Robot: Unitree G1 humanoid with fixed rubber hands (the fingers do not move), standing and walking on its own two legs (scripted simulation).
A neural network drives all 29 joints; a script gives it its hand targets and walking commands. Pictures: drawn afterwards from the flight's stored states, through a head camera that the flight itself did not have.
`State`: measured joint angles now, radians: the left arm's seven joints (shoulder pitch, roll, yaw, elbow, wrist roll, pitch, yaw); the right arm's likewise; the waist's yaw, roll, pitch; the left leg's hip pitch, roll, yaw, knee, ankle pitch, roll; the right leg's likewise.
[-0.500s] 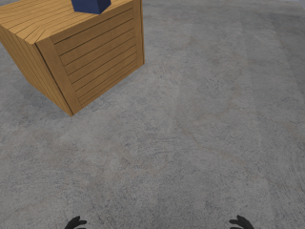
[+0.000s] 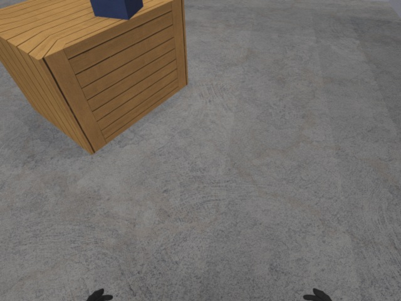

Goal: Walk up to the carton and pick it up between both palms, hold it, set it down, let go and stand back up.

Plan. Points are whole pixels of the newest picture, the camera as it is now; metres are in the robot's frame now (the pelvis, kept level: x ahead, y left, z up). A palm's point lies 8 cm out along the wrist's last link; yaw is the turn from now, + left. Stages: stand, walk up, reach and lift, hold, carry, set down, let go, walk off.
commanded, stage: stand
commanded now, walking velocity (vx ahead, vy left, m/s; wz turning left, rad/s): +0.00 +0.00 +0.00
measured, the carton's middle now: out of the picture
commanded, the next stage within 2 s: none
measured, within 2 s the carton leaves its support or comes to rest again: neither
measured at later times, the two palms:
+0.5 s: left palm out of the picture +0.08 +0.25 -0.11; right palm out of the picture +0.07 -0.24 -0.11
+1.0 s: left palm out of the picture +0.06 +0.26 -0.11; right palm out of the picture +0.06 -0.24 -0.11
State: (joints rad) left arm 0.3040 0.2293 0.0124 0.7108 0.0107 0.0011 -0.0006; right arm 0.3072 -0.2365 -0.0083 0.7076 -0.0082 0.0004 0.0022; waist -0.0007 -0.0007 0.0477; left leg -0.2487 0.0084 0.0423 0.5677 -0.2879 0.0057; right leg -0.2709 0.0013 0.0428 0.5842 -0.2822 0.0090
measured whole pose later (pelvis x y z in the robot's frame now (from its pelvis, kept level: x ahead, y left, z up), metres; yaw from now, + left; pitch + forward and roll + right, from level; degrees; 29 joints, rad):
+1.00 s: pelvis +0.01 +0.01 +0.00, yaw -1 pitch -2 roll +0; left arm 0.32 0.23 0.00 0.81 0.01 0.00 0.01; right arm 0.32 -0.24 0.00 0.78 0.00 0.00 -0.01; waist 0.00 -0.01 0.04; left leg -0.21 0.00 0.06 0.51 -0.27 0.02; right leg -0.23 -0.01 0.06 0.53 -0.26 0.02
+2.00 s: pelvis +0.01 +0.01 +0.01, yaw -1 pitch -2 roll +1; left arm 0.31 0.22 0.00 0.94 0.00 0.00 0.03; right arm 0.32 -0.22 -0.01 0.92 0.00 0.00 -0.02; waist 0.00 -0.01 0.05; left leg -0.18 0.00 0.06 0.45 -0.25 0.01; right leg -0.21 -0.01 0.06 0.48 -0.24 0.02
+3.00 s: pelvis +0.02 +0.01 +0.01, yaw -1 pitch -2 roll +0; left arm 0.31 0.19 -0.01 1.03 0.00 -0.01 0.04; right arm 0.33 -0.18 0.00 1.01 0.00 -0.01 -0.04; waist 0.00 -0.01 0.04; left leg -0.15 0.00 0.06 0.42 -0.24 0.01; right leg -0.18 -0.01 0.06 0.44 -0.23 0.02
